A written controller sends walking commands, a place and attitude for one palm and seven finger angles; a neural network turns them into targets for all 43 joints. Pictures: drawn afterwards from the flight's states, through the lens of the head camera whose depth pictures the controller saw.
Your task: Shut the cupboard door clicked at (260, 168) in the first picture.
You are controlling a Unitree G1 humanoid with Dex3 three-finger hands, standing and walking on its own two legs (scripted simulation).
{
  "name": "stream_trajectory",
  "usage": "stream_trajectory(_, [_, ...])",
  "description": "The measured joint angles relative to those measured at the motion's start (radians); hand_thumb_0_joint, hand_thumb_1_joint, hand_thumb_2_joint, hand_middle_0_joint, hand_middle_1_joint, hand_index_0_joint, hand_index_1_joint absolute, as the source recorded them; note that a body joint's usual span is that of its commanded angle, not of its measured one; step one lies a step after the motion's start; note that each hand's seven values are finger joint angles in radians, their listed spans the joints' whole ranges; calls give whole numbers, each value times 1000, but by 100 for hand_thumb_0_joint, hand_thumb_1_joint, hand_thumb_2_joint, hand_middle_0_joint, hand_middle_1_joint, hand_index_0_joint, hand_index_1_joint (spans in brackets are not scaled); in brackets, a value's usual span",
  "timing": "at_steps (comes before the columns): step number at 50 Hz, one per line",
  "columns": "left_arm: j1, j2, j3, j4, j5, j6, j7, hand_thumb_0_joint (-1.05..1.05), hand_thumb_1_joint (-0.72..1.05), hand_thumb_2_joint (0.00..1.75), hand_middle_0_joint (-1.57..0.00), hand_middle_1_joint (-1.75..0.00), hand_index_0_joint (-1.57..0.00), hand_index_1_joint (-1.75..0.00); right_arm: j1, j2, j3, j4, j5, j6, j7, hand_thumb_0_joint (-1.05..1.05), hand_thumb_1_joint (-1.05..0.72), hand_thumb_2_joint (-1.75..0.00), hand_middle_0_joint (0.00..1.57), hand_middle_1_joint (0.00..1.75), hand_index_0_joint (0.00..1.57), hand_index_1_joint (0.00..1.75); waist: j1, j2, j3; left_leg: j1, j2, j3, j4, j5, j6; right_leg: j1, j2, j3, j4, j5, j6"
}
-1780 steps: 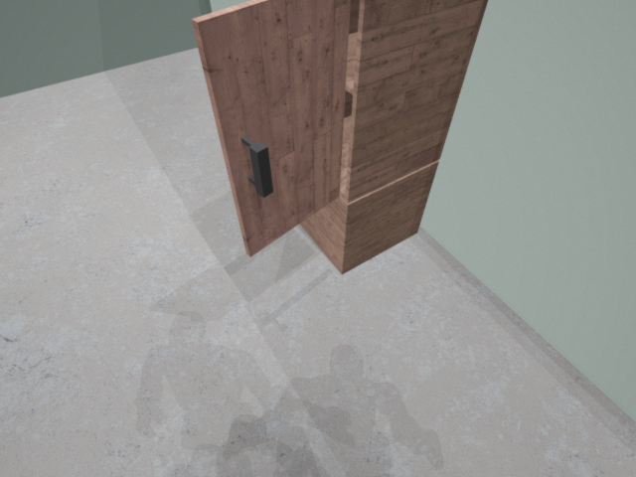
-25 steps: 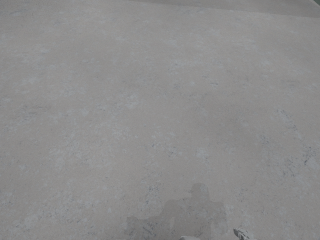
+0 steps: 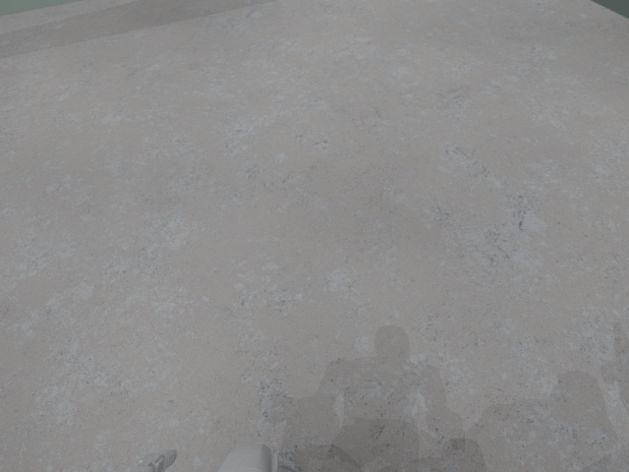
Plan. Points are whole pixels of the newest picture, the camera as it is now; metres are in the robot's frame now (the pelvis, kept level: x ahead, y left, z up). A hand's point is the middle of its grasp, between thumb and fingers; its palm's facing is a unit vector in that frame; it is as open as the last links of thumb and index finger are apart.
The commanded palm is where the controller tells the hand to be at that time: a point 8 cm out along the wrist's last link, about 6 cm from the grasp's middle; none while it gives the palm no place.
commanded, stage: turn to face it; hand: left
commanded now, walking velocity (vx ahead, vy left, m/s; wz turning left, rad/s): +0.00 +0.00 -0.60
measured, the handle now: out of the picture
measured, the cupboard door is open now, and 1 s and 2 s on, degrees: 74 74 74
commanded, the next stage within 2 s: none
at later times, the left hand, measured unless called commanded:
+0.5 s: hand (180, 454) +0.16 +0.22 -0.16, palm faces -0.25 -0.94 -0.22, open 7.4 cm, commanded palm none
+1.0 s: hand (255, 429) +0.20 +0.11 -0.16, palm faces -0.53 -0.82 -0.21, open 7.4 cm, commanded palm none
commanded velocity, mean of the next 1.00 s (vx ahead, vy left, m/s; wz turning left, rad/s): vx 0.00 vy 0.00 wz -0.60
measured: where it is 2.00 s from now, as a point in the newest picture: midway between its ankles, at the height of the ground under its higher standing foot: outside the picture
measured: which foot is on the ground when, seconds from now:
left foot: up 0.00-0.22, down 0.24-0.64, up 0.66-1.00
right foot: down 0.00-0.24, up 0.26-0.62, down 0.64-1.00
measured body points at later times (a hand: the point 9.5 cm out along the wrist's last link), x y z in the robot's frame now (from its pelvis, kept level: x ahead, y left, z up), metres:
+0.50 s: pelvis +0.02 +0.03 +0.00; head +0.07 +0.04 +0.45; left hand +0.18 +0.27 -0.14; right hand +0.03 -0.23 -0.13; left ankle +0.05 +0.14 -0.74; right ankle -0.05 -0.10 -0.66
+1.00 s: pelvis +0.02 -0.01 +0.00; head +0.06 -0.03 +0.45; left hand +0.23 +0.15 -0.15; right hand -0.04 -0.28 -0.13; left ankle +0.11 +0.10 -0.71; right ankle -0.04 -0.11 -0.74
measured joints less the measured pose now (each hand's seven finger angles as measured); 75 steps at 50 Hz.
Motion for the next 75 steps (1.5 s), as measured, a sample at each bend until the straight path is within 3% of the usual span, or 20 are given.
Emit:
stream_trajectory(6, [29, -5, 1, 21, 7, -1, -3, 0, 91, 90, -21, -30, -20, -30, -31, 31, 7, -27, 3, -9, 3, 1, -91, -90, 20, 29, 20, 30, 18, -37, -10, 26, -23, -29, -189, 13, -6, 10, 24, 60, -40, 23, 0])
stream_trajectory(11, [46, 9, 14, 36, 7, 11, -3, 0, 91, 90, -21, -30, -20, -30, -53, 55, 17, -45, 12, -26, -2, 1, -90, -90, 20, 29, 20, 30, 38, -66, -21, 139, -57, -27, -458, 62, 8, -19, 43, 118, 12, -2, 23])
stream_trajectory(13, [51, 21, 22, 41, -1, 22, -2, 1, 91, 90, -21, -30, -20, -30, -50, 60, 26, -53, 8, -46, -4, 1, -90, -89, 20, 29, 20, 30, 37, -69, -31, 184, -54, -20, -568, 128, 49, -56, 58, 132, 85, -57, 34])
stream_trajectory(15, [42, 41, 31, 46, -3, 32, -3, 1, 91, 90, -21, -30, -20, -30, -51, 75, 39, -59, -2, -51, -6, 1, -90, -89, 20, 29, 20, 30, 44, -88, -18, 190, -47, 11, -546, 117, 88, -119, 51, 103, 270, -200, 46])
stream_trajectory(19, [29, 69, 48, 44, 5, 42, -18, 1, 91, 90, -20, -30, -20, -30, -28, 93, 56, -67, -13, -53, -13, 1, -90, -89, 21, 30, 21, 30, 43, -82, -5, 238, -8, 54, -595, 124, 94, -211, 21, 24, 564, -226, 76])
stream_trajectory(24, [7, 81, 57, 29, 4, 51, -31, 1, 91, 90, -20, -30, -20, -30, -2, 90, 51, -52, -14, -49, -12, 1, -90, -89, 21, 30, 21, 30, 38, -57, 6, 275, 34, 108, -635, 137, 82, -215, -33, -19, 557, -185, 95])
stream_trajectory(29, [-20, 71, 49, 18, 4, 48, -36, 1, 91, 90, -20, -30, -19, -30, 21, 65, 31, -27, -15, -42, -2, 1, -90, -89, 21, 30, 21, 30, 18, -24, 10, 279, 77, 165, -596, 108, 57, -133, -53, -53, 330, -167, 84])
stream_trajectory(32, [-24, 67, 36, 2, 5, 28, -39, 1, 91, 90, -20, -30, -19, -30, 43, 41, 16, -18, -8, -34, 6, 1, -90, -89, 21, 30, 21, 30, 9, -11, -1, 254, 106, 194, -502, 54, 28, -34, -47, -71, 103, -32, 55])
stream_trajectory(35, [-34, 36, 19, 7, 4, -2, -22, 0, 91, 90, -20, -30, -19, -30, 27, 1, 1, 1, 1, -4, -1, 1, -90, -89, 21, 30, 21, 30, 5, 28, 8, 141, 77, 78, -217, -115, 20, -44, -20, -57, 123, -79, 16])
stream_trajectory(39, [-17, 8, 7, 7, 0, -4, -2, 0, 91, 90, -20, -30, -20, -30, 1, -11, -3, 5, 1, 6, -6, 1, -91, -89, 20, 29, 20, 30, 4, 18, 8, 25, 15, 16, 1, -58, 6, -14, -8, -17, 46, -22, 9])
stream_trajectory(49, [22, 9, 5, 28, 9, 3, -4, 0, 91, 90, -21, -30, -20, -30, -44, 33, 10, -39, 6, -13, 4, 1, -91, -90, 20, 29, 20, 30, 27, -52, -18, 73, -36, -22, -300, 4, -1, -3, 30, 89, -24, 24, 13])
stream_trajectory(52, [33, 20, 14, 36, 5, 14, -2, 0, 91, 90, -21, -30, -20, -30, -44, 45, 20, -52, 11, -32, 0, 1, -90, -89, 20, 29, 20, 30, 34, -66, -30, 172, -51, -19, -528, 97, 10, -33, 48, 125, 28, -2, 32])
stream_trajectory(53, [36, 25, 16, 37, -1, 20, -3, 0, 91, 90, -21, -30, -20, -30, -41, 46, 23, -56, 7, -42, -1, 1, -90, -89, 20, 29, 20, 30, 32, -67, -36, 188, -47, -16, -571, 132, 42, -55, 55, 130, 68, -25, 35])
stream_trajectory(55, [27, 46, 25, 44, -3, 31, -5, 1, 91, 90, -21, -30, -20, -30, -41, 64, 35, -59, -2, -49, -5, 1, -90, -89, 20, 29, 20, 30, 35, -92, -24, 189, -44, 15, -546, 122, 84, -116, 47, 107, 245, -177, 45])
stream_trajectory(58, [19, 68, 40, 47, 4, 40, -16, 1, 91, 90, -20, -30, -20, -30, -24, 82, 50, -65, -13, -51, -9, 1, -90, -89, 20, 30, 21, 30, 36, -95, -11, 222, -17, 50, -570, 116, 91, -194, 31, 43, 498, -231, 67])
stream_trajectory(62, [4, 77, 48, 38, 3, 47, -30, 1, 91, 90, -20, -30, -20, -30, -5, 84, 51, -57, -16, -47, -12, 1, -90, -89, 21, 30, 21, 30, 35, -65, 6, 258, 25, 87, -615, 134, 81, -209, -9, -14, 545, -213, 87])
stream_trajectory(68, [-22, 68, 41, 26, 3, 43, -37, 1, 91, 90, -20, -30, -19, -30, 20, 59, 31, -31, -15, -40, -1, 1, -90, -89, 21, 30, 21, 30, 16, -19, 17, 269, 82, 152, -575, 102, 52, -111, -36, -57, 285, -169, 76])
stream_trajectory(71, [-25, 67, 31, 12, 5, 21, -38, 1, 91, 90, -20, -30, -19, -30, 44, 37, 17, -22, -6, -31, 6, 1, -90, -89, 21, 30, 21, 30, 10, -11, 2, 235, 104, 176, -471, 48, 28, -17, -37, -65, 73, -31, 44])
stream_trajectory(73, [-36, 44, 22, 18, 5, 1, -25, 0, 91, 90, -20, -30, -20, -30, 28, 7, 5, -5, 0, -8, 2, 1, -90, -89, 21, 30, 21, 30, 7, 25, 13, 165, 91, 93, -290, -85, 21, -36, -14, -58, 112, -59, 18])
stream_trajectory(75, [-33, 23, 12, 15, 3, -5, -14, 0, 91, 90, -20, -30, -20, -30, 13, -9, -3, 4, 2, 9, -6, 1, -90, -89, 21, 30, 21, 30, 3, 38, 17, 89, 49, 30, -118, -112, 19, -32, -7, -46, 99, -56, 8])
